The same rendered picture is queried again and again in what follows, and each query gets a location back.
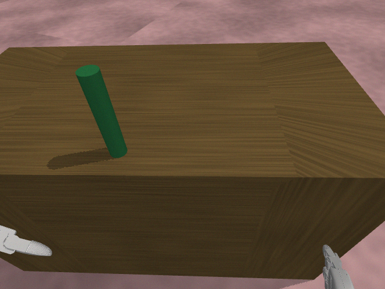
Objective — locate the can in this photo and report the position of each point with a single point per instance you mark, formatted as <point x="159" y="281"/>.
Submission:
<point x="94" y="88"/>

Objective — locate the right robot hand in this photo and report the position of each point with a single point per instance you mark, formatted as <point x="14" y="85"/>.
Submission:
<point x="335" y="277"/>

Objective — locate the left robot hand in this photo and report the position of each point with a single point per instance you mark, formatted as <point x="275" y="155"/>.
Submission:
<point x="9" y="243"/>

